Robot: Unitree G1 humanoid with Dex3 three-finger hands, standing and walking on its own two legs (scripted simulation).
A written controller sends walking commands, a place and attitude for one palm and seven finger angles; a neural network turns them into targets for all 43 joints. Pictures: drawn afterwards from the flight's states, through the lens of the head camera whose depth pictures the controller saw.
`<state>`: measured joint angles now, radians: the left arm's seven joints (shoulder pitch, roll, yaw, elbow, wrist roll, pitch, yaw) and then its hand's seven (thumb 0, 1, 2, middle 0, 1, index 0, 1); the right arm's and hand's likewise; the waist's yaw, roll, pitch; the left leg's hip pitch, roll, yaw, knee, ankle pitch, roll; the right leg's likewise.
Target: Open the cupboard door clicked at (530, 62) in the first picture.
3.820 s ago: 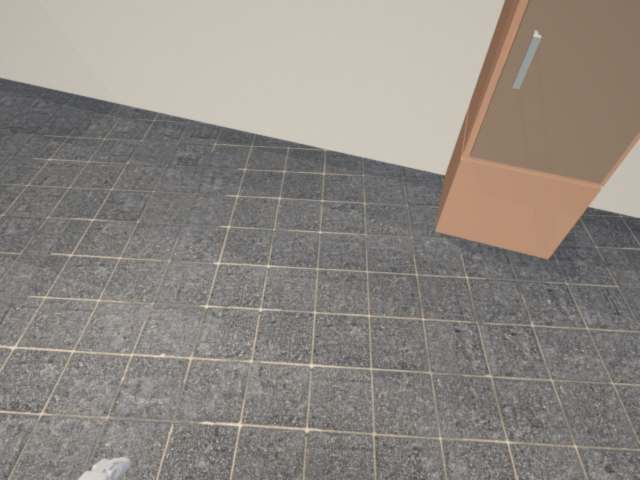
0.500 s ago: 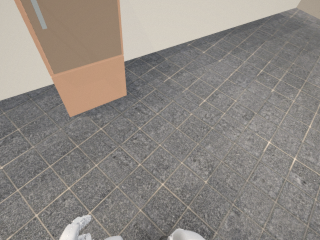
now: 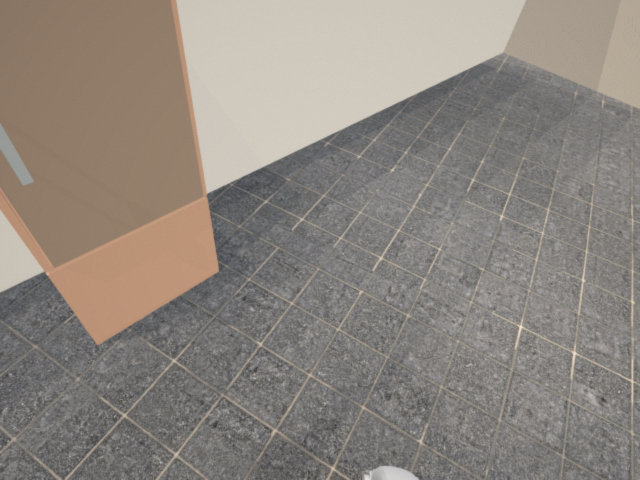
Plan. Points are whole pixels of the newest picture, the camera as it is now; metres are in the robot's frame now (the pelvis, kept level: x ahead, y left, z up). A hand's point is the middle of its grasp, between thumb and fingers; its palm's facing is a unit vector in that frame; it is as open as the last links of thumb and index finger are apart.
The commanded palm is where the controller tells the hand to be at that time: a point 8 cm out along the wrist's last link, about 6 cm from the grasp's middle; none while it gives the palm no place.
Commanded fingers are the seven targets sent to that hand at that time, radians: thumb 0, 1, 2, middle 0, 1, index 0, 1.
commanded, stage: walk to a spot facing it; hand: left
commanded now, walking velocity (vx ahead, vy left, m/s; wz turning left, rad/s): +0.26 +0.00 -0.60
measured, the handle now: (5, 145) +0.62 +0.63 +0.00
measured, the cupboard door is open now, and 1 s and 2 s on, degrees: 0 0 0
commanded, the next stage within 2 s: turn to face it in 0.42 s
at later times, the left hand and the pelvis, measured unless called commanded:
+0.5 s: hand (257, 377) +0.31 +0.11 -0.18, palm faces -0.26 -0.93 -0.25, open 7.3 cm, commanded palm none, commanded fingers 0.00 0.90 0.90 -0.20 -0.30 -0.20 -0.30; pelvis +0.15 -0.04 -0.02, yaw -16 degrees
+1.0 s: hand (219, 385) +0.29 +0.17 -0.18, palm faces -0.13 -0.97 -0.20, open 7.3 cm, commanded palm none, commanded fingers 0.00 0.90 0.90 -0.20 -0.30 -0.20 -0.30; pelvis +0.20 +0.00 +0.00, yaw -10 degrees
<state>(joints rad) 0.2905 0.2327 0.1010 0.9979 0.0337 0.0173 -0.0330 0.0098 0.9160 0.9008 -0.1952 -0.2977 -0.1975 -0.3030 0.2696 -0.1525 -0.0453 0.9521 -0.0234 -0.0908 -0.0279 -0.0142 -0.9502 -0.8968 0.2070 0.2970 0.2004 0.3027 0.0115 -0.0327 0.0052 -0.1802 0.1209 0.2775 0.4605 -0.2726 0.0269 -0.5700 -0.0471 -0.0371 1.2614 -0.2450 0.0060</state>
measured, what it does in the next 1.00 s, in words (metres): walks ahead: right foot, then left foot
